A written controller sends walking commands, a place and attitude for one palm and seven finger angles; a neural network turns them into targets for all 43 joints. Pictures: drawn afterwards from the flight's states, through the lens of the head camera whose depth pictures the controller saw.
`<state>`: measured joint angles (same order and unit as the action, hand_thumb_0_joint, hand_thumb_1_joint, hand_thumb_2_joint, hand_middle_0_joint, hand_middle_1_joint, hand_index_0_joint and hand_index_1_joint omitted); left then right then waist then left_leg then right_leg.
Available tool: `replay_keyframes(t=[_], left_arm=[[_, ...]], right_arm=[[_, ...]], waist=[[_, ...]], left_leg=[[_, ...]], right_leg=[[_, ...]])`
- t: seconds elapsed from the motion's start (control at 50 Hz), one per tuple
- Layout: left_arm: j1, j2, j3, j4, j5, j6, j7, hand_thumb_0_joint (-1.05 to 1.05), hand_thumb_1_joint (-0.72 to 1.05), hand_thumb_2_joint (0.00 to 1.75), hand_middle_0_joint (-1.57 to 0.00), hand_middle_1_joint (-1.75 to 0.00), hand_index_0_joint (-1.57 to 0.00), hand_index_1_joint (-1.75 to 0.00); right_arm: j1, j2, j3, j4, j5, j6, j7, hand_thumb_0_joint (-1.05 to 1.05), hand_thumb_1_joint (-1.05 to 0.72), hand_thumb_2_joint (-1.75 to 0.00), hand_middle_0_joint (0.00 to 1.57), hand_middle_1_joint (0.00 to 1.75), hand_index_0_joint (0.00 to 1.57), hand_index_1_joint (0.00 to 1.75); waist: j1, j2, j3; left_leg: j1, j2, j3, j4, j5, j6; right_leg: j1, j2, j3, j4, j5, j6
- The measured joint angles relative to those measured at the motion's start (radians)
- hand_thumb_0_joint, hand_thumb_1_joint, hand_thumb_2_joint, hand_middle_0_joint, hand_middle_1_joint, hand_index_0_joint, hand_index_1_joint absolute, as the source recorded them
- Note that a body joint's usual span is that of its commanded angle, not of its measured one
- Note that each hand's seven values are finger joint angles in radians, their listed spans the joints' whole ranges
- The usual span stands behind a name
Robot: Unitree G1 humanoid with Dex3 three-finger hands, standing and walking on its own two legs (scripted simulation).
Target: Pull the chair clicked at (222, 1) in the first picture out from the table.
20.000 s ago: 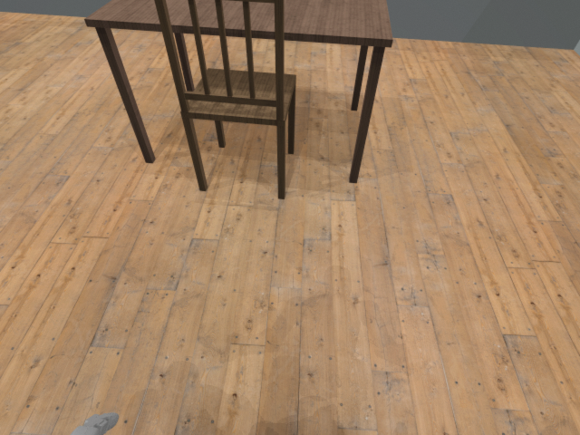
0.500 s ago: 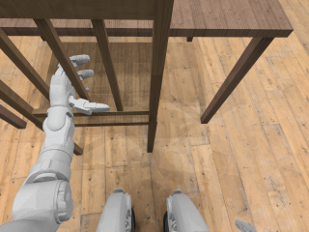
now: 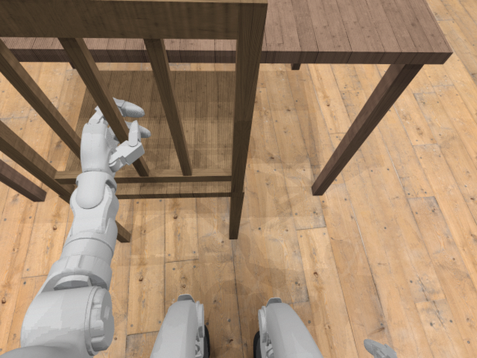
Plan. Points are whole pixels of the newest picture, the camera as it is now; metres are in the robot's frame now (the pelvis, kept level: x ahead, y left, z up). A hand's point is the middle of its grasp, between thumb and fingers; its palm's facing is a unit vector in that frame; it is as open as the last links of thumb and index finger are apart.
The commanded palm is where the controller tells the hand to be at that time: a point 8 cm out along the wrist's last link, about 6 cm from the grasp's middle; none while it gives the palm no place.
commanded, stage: hook a spindle and tug to test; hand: left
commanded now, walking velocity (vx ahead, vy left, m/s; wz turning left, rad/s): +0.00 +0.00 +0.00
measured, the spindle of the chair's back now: (118, 125) +0.48 +0.18 +0.06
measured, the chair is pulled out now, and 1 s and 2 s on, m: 0.00 0.04 0.15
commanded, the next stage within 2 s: step backward, pulling the chair out in 0.52 s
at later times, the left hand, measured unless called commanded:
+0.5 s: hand (139, 158) +0.43 +0.15 +0.03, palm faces +0.02 -1.00 -0.05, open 5.1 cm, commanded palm +0.39 +0.20 +0.03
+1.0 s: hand (139, 160) +0.42 +0.14 +0.05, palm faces +0.04 -0.99 -0.13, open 4.9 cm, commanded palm +0.38 +0.19 +0.05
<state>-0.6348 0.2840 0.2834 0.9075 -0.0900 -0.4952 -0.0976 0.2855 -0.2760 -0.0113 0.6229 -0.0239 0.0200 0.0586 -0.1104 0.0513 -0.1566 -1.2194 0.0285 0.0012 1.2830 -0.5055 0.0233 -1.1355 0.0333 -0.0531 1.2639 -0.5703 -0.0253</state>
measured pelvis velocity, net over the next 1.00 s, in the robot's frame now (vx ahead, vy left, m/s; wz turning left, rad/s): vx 0.03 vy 0.01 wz -0.01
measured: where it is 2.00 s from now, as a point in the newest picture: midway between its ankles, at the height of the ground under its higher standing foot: outside the picture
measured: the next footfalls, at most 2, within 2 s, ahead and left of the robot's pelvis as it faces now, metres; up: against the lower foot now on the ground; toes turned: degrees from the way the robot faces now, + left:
none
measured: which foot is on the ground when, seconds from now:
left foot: down 0.00-1.00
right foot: down 0.00-1.00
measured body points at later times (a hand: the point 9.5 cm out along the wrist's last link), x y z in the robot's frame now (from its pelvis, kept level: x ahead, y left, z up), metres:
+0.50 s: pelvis +0.02 +0.00 +0.01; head +0.16 +0.00 +0.45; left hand +0.42 +0.20 +0.04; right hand +0.12 -0.26 -0.11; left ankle +0.05 +0.11 -0.62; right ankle +0.01 -0.11 -0.62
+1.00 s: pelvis +0.03 +0.01 +0.10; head +0.13 +0.01 +0.54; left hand +0.41 +0.20 +0.06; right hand +0.11 -0.26 -0.02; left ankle +0.04 +0.11 -0.62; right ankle +0.01 -0.11 -0.62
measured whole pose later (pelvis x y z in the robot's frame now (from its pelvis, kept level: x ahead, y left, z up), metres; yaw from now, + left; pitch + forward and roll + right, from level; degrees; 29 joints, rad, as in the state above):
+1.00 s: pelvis +0.03 +0.01 +0.10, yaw -1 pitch +12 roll -1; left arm -0.48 0.20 0.10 0.92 -0.08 -0.19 0.08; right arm 0.24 -0.27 -0.02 0.59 0.05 0.15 -0.07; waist -0.08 0.03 0.02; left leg -0.58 0.02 0.05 0.68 -0.30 0.03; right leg -0.52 0.03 -0.01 0.65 -0.32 0.00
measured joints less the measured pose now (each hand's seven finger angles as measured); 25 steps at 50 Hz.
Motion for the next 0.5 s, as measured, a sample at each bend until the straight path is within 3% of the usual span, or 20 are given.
replay_keyframes(t=[0.26,0.5], left_arm=[[0.126,-0.027,-0.025,-0.136,-0.025,0.029,0.015,0.01,0.81,0.82,-0.48,-1.45,-0.41,-1.45],[0.261,-0.067,-0.078,-0.278,-0.042,0.033,0.016,0.01,0.80,0.81,-0.47,-1.45,-0.40,-1.45]], right_arm=[[0.003,0.009,-0.003,-0.024,0.007,-0.001,0.012,0.00,-0.91,-0.89,0.20,0.30,0.20,0.30],[-0.015,0.014,-0.009,-0.035,0.012,-0.015,0.011,0.00,-0.91,-0.90,0.20,0.30,0.20,0.30]], waist=[[0.004,-0.002,-0.004],[0.030,-0.006,-0.006]], left_leg=[[0.050,0.004,0.015,-0.034,-0.009,0.000],[0.094,-0.001,0.020,-0.061,-0.022,-0.001]], right_leg=[[0.042,0.005,0.017,-0.031,-0.004,0.002],[0.084,0.001,0.023,-0.056,-0.017,0.003]])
